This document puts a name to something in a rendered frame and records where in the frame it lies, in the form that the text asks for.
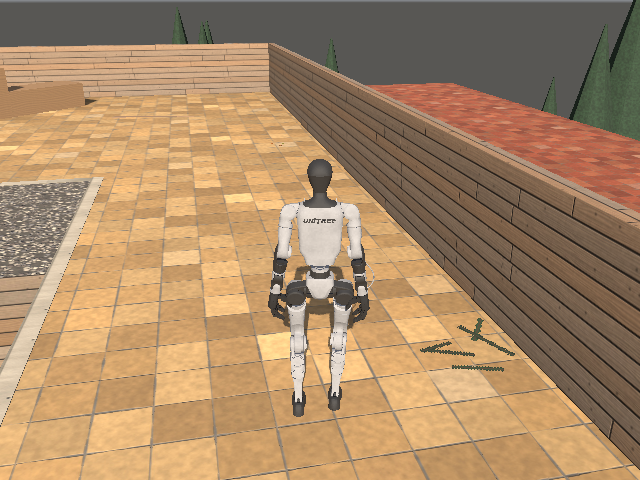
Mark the left robot hand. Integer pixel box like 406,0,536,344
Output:
268,292,292,320

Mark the right robot thigh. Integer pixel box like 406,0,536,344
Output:
330,279,354,350

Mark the left robot upper arm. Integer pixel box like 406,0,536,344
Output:
277,202,299,259

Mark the right robot forearm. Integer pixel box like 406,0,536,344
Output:
351,244,368,296

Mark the right robot hand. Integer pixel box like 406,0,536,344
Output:
346,294,370,323

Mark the left robot thigh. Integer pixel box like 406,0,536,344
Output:
286,280,307,353

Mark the right robot upper arm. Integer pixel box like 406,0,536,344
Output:
341,202,362,259

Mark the robot thigh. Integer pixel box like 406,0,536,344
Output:
286,280,307,353
330,279,354,350

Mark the left robot forearm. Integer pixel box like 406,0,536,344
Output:
270,244,288,294

